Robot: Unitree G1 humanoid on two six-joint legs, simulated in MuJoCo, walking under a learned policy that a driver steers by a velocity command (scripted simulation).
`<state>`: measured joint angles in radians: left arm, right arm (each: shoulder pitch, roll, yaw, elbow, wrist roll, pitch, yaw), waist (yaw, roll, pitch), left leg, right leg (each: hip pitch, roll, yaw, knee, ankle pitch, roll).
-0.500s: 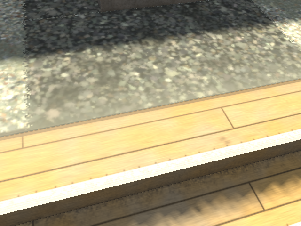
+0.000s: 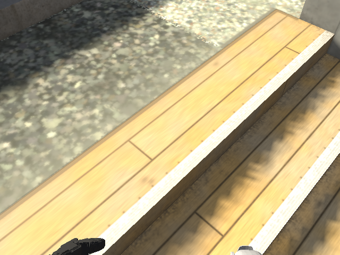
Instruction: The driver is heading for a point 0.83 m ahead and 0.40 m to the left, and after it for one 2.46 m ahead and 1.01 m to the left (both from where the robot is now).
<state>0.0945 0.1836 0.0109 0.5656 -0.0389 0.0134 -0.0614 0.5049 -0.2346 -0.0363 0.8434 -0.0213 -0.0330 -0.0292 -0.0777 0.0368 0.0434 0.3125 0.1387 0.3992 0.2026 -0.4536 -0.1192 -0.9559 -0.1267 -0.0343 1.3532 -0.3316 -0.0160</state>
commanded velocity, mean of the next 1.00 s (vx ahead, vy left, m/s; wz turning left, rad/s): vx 0.97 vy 0.00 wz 0.73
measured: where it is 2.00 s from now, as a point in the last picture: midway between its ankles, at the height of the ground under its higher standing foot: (43, 81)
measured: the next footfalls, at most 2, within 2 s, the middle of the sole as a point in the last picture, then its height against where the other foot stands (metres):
right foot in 0.08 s outside the picture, level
left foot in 0.40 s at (172, 251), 0.12 m higher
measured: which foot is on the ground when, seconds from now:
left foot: down 0.00-0.06, up 0.08-0.38, down 0.40-0.74, up 0.76-1.00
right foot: up 0.00-0.06, down 0.08-0.40, up 0.42-0.72, down 0.74-1.00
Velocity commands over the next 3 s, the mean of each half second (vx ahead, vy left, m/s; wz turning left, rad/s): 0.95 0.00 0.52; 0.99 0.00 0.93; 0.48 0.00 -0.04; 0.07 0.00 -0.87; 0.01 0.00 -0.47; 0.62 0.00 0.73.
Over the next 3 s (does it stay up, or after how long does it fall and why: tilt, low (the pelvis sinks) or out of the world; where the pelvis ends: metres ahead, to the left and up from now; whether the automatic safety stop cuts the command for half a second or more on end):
stays up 1.26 0.63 0.23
